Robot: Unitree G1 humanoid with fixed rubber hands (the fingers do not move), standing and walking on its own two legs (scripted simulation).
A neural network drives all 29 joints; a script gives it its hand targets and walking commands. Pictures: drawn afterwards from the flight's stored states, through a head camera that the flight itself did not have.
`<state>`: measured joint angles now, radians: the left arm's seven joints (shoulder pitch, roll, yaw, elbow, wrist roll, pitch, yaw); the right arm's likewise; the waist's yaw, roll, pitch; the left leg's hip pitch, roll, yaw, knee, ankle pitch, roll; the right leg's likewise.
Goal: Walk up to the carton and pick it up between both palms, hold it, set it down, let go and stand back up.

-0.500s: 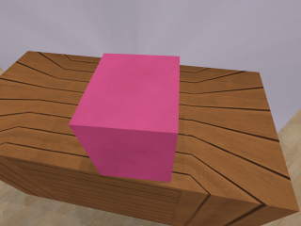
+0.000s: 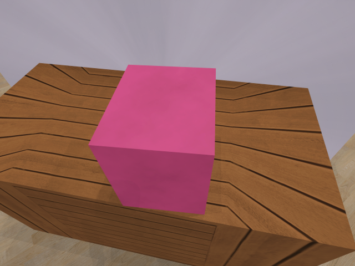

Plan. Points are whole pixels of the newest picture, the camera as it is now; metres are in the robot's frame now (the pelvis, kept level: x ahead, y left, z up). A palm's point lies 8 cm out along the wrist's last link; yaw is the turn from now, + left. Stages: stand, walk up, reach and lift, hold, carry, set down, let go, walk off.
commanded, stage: stand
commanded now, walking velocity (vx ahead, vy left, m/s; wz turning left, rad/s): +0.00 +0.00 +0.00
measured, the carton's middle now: (166, 140) +0.40 +0.05 +0.04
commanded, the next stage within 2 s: none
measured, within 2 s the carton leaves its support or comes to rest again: neither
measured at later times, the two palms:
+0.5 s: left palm out of the picture -0.07 +0.21 -0.14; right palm out of the picture -0.06 -0.18 -0.15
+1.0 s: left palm out of the picture -0.07 +0.21 -0.14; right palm out of the picture -0.06 -0.18 -0.15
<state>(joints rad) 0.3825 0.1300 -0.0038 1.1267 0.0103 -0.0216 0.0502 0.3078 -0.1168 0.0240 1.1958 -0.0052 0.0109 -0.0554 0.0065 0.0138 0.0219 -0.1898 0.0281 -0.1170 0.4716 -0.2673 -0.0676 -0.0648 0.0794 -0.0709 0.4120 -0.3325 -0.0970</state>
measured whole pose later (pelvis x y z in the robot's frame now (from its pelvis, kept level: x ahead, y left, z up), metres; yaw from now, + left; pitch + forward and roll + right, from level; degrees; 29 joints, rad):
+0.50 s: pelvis -0.01 +0.01 +0.00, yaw +0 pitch -1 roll +0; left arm 0.40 0.10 -0.01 1.13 0.01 -0.02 0.05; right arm 0.34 -0.10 0.03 1.19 -0.01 0.01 -0.05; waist 0.00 0.02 0.01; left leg -0.21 0.02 -0.12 0.46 -0.24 -0.06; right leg -0.08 0.07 -0.07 0.40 -0.30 -0.08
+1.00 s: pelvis -0.01 +0.01 +0.00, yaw +0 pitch -1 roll +0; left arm 0.40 0.10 -0.02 1.14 0.00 -0.03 0.05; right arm 0.36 -0.10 0.03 1.18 -0.01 -0.01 -0.05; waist 0.00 0.00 0.02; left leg -0.20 0.01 -0.10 0.46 -0.25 -0.05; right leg -0.08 0.06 -0.06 0.42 -0.32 -0.08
